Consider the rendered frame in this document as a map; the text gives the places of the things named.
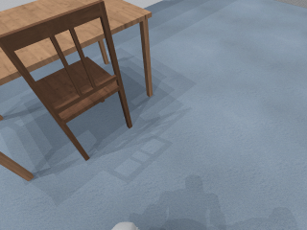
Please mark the chair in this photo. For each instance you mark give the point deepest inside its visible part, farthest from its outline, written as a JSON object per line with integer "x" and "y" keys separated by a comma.
{"x": 70, "y": 91}

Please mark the table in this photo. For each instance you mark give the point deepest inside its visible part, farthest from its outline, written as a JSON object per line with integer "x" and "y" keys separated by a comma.
{"x": 120, "y": 15}

